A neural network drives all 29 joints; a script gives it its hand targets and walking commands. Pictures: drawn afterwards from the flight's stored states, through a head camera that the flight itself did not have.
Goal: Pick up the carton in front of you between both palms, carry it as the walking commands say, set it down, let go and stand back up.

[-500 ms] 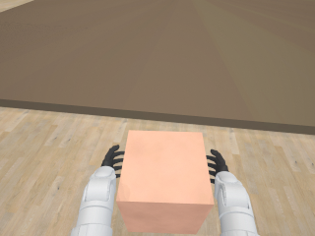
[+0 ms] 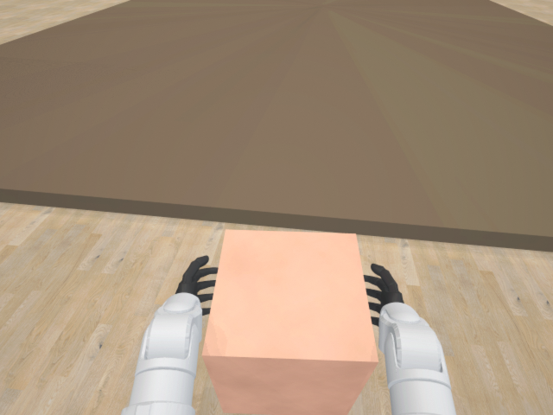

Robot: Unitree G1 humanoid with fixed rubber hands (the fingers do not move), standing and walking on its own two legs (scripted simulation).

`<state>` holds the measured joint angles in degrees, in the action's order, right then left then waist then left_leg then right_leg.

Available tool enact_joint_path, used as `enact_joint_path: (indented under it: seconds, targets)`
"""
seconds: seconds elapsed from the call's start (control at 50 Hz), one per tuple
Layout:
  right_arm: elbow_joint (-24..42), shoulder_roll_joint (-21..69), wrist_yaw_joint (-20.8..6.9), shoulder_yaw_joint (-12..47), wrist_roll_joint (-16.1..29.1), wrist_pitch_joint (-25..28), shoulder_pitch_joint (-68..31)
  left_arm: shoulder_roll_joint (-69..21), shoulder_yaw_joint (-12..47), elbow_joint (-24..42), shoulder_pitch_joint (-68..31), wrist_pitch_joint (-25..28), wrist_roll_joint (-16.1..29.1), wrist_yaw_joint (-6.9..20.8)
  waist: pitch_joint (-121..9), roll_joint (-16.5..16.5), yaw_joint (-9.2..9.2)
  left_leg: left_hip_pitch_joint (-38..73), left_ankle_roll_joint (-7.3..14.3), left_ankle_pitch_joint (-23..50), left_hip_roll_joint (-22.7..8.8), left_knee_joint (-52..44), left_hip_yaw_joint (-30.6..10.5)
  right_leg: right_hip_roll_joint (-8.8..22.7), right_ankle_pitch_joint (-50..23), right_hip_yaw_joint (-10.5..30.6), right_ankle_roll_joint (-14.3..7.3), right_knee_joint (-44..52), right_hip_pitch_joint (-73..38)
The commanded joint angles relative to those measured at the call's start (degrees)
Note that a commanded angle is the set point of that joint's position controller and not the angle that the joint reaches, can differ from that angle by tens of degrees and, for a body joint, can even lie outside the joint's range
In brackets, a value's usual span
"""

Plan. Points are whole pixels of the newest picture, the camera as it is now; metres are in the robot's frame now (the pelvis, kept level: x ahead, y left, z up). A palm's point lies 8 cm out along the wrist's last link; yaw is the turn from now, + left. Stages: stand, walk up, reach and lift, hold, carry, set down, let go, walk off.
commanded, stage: hold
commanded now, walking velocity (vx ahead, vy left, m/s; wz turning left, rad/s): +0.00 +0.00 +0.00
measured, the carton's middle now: (287, 326) +0.30 +0.00 -0.03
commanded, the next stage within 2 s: carry in 0.78 s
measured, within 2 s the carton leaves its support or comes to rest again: neither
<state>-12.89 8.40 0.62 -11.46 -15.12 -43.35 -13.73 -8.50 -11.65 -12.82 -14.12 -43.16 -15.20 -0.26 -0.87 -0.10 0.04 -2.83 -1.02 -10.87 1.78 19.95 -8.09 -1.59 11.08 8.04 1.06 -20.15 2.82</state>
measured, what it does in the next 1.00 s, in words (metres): stands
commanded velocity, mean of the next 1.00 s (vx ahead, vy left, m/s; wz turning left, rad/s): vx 0.13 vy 0.00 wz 0.00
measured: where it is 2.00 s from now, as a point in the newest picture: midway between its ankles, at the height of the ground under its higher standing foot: (279, 370)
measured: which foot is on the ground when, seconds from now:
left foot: down 0.00-1.00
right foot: down 0.00-1.00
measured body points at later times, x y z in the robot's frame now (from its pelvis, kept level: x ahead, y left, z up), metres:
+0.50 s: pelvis -0.01 +0.00 +0.00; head -0.05 +0.00 +0.45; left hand +0.30 +0.15 +0.04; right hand +0.29 -0.15 +0.04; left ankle +0.01 +0.13 -0.75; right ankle +0.01 -0.13 -0.75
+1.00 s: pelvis +0.03 +0.01 -0.02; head -0.01 +0.01 +0.43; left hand +0.33 +0.16 +0.05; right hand +0.32 -0.15 +0.05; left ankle +0.01 +0.14 -0.75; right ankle +0.01 -0.14 -0.75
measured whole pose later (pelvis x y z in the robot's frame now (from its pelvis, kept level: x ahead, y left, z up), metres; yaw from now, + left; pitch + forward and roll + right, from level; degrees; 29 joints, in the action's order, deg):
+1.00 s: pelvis +0.03 +0.01 -0.02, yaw +0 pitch +2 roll +0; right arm -0.9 7.8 2.6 -8.6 -10.5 -50.9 -11.3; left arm -7.9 -8.4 -0.4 -11.3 -50.8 -10.8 -2.3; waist -8.6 -0.4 -0.2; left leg -15.5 -1.0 -18.8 -1.0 32.9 -1.5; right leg 1.1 19.5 2.7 1.4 -32.8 15.2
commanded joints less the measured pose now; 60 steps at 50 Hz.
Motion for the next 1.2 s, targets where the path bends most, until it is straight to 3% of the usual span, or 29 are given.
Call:
enact_joint_path:
  seconds: [0.0,0.32,0.74,0.76,0.8,0.82,0.84,0.9,0.94,0.98,1.0,1.02,1.04,1.08,1.1,1.12,1.14,1.16,1.18]
  targets:
    - [1.45,51.93,-14.60,29.68,14.51,1.43,-28.87,-52.64,29.44,0.15,-27.10,0.88,13.96,14.19,-8.22,0.11,0.03,1.20,-0.46,6.35,4.06,-3.01,4.61,-4.23,-5.61,-4.60,0.12,3.11,-0.42]
    - [-0.67,54.34,-15.38,29.53,14.45,2.35,-35.48,-54.47,29.22,-2.10,-33.84,1.79,14.05,15.21,-11.49,-0.02,0.10,1.00,-0.08,3.29,3.86,-1.94,5.00,-3.86,-2.97,-4.99,0.04,2.19,-0.20]
    - [2.70,53.55,-14.86,30.50,15.23,1.87,-30.53,-53.79,30.24,1.49,-28.85,1.31,14.72,14.70,-12.67,0.14,0.10,3.22,-0.46,11.33,4.14,-2.20,4.53,-4.30,-11.02,-4.51,0.33,2.44,-2.67]
    - [3.32,53.64,-14.72,30.86,15.80,1.72,-32.04,-54.12,30.27,2.00,-29.72,1.30,15.14,14.58,-12.74,-0.65,-0.10,-4.55,0.54,3.74,-6.22,3.59,3.47,6.18,-4.07,-2.77,-0.73,-3.23,3.92]
    - [5.44,53.93,-14.34,32.58,16.94,1.48,-31.54,-54.33,32.37,3.81,-29.62,0.95,16.38,14.14,-13.12,-0.86,0.01,-8.43,1.06,-19.31,-4.92,1.75,1.69,5.76,19.99,-0.15,-1.45,0.36,8.78]
    - [7.11,54.09,-14.14,33.88,17.88,1.10,-32.73,-54.44,33.62,5.55,-30.33,0.68,17.03,13.83,-11.62,-1.18,-0.01,-11.10,1.47,-26.43,-4.45,2.14,1.76,5.54,27.87,0.36,-1.81,0.92,11.23]
    - [8.79,54.05,-13.90,35.31,18.71,0.59,-33.40,-54.35,34.87,7.44,-30.96,0.20,17.72,13.46,-10.44,-1.44,0.00,-12.79,1.59,-26.65,-4.56,3.30,2.37,6.02,28.59,0.69,-2.15,0.82,12.70]
    - [14.21,52.81,-12.82,39.81,21.67,-2.29,-32.67,-52.99,39.41,12.95,-29.86,-2.56,20.80,12.19,-15.21,-2.42,0.06,-12.27,1.67,-17.02,-4.71,7.82,5.43,7.72,21.43,0.06,-3.19,-1.45,11.34]
    - [17.68,51.35,-12.11,42.40,23.74,-5.44,-32.25,-51.36,42.15,16.87,-29.62,-5.73,22.92,11.28,-16.38,-1.82,0.01,-12.54,2.25,-19.07,-5.97,7.12,4.71,8.10,22.32,-0.57,-3.56,-3.21,12.41]
    - [19.71,49.51,-11.49,43.61,25.51,-9.10,-32.18,-49.54,43.54,19.69,-30.15,-9.49,24.51,10.51,-14.13,3.16,-0.38,-9.89,3.96,-23.89,-9.81,2.26,-0.50,6.16,20.85,-5.05,-2.33,-9.66,19.00]
    - [20.05,48.35,-11.02,43.89,25.97,-10.96,-31.28,-48.66,44.16,20.89,-30.41,-11.53,25.49,10.29,-13.37,8.21,-0.73,-6.96,5.70,-23.00,-12.72,-0.90,-5.04,4.28,16.30,-9.71,-1.14,-15.83,22.69]
    - [20.55,47.32,-10.42,43.87,26.13,-12.66,-29.39,-48.34,44.96,21.97,-30.33,-13.52,26.86,10.24,-12.26,11.91,-0.80,-5.17,7.88,-18.57,-15.57,-2.23,-9.15,2.97,14.48,-13.11,-0.40,-16.96,25.20]
    - [21.87,47.19,-9.95,43.86,26.63,-14.22,-28.47,-48.45,45.72,22.77,-30.53,-15.14,28.40,10.32,-11.25,11.34,-0.75,-5.48,8.91,-12.40,-16.06,-0.87,-9.03,3.04,14.21,-14.36,-0.36,-13.19,24.51]
    - [26.84,47.07,-9.25,45.19,28.54,-17.15,-27.60,-49.76,46.85,24.57,-27.92,-17.69,30.97,10.17,-14.43,6.84,-0.22,-7.06,7.10,2.23,-12.33,7.47,0.94,3.13,9.71,-14.58,-0.76,-7.51,14.94]
    - [29.03,47.45,-9.19,46.05,29.68,-18.53,-27.59,-50.22,46.71,25.15,-26.63,-18.68,31.36,10.00,-16.27,1.32,0.11,-10.39,4.45,9.60,-8.88,16.17,8.00,4.79,5.07,-10.98,-2.07,-6.44,8.10]
    - [30.37,47.92,-9.29,46.55,30.75,-19.93,-27.02,-49.58,46.00,25.45,-23.51,-19.60,31.14,9.70,-18.96,-7.58,0.93,-20.53,1.12,12.02,-5.98,27.19,13.74,9.55,-6.86,-3.16,-5.12,-6.30,-3.49]
    - [31.76,48.39,-9.62,47.01,31.79,-20.98,-27.01,-49.24,45.62,26.52,-20.82,-20.39,30.55,9.29,-18.72,-16.13,2.04,-33.88,-1.12,-1.37,-3.24,32.21,17.56,16.30,-21.65,6.52,-8.66,-3.97,-13.30]
    - [32.92,49.43,-10.08,47.61,32.75,-21.67,-27.22,-49.34,45.70,29.12,-20.47,-21.21,29.90,8.83,-14.79,-17.52,2.55,-44.08,-1.18,-20.69,-1.44,29.49,16.95,19.80,-32.20,12.17,-11.97,-2.08,-17.97]
    - [33.79,50.38,-10.48,47.74,33.52,-22.15,-27.45,-49.42,46.25,32.42,-21.87,-21.99,29.65,8.38,-12.93,-11.83,2.80,-45.80,-0.34,-26.41,-2.35,24.31,16.02,20.64,-34.09,12.01,-12.86,-2.94,-19.04]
